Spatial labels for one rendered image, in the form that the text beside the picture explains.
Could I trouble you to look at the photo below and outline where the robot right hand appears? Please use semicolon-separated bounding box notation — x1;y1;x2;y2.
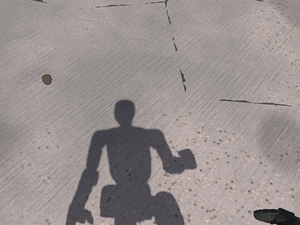
253;208;300;225

